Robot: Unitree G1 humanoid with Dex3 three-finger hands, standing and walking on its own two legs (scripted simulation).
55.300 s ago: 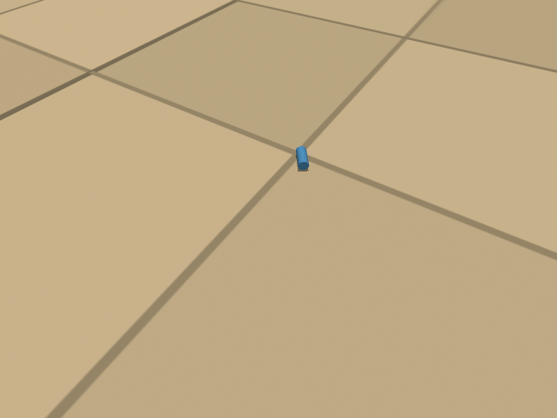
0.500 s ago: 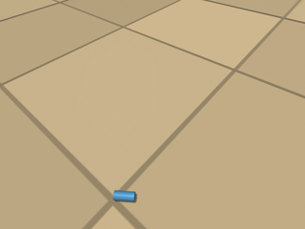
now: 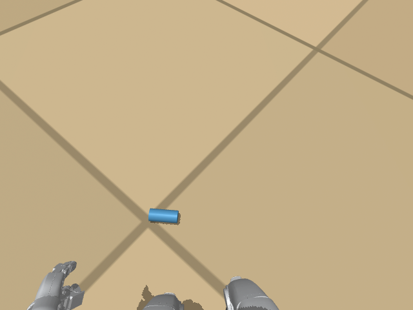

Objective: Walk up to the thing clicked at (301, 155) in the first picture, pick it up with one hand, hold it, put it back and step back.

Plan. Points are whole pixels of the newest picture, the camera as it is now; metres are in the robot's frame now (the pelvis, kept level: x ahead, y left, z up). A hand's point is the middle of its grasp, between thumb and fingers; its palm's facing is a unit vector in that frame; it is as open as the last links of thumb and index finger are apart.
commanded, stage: step back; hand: left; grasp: from above
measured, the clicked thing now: (163, 215) +0.51 +0.17 -0.73
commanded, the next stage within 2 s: none
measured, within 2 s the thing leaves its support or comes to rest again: neither
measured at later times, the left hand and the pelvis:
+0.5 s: hand out of the picture +0.01 +0.24 -0.13, palm faces -0.06 -0.91 -0.41, open 7.4 cm; pelvis -0.10 -0.01 +0.01, yaw -5 degrees
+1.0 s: hand out of the picture -0.14 +0.27 -0.15, palm faces -0.06 -0.92 -0.38, open 7.4 cm; pelvis -0.24 +0.00 +0.00, yaw -5 degrees
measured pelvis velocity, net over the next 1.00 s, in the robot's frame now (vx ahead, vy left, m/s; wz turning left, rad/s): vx -0.24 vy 0.00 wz -0.08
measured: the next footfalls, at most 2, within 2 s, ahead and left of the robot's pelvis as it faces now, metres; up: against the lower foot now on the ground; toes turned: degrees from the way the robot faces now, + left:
right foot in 0.32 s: -0.04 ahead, -0.12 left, +0.00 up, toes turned -2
left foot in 0.68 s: -0.13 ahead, +0.12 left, +0.00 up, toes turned -4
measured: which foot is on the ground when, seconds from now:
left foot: down 0.00-0.34, up 0.36-0.66, down 0.68-1.00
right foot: up 0.00-0.30, down 0.32-0.72, up 0.74-1.00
